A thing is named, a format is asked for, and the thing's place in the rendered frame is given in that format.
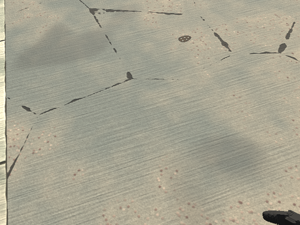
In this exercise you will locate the right robot hand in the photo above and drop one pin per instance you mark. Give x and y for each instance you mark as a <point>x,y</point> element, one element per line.
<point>281,217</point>

